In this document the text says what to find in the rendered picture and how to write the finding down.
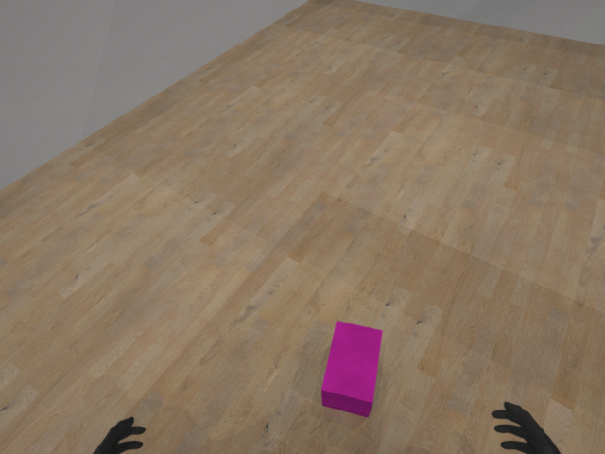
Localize carton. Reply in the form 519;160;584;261
321;321;383;417

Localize robot right hand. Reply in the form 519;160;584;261
492;402;561;454

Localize robot left hand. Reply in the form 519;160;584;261
93;417;146;454

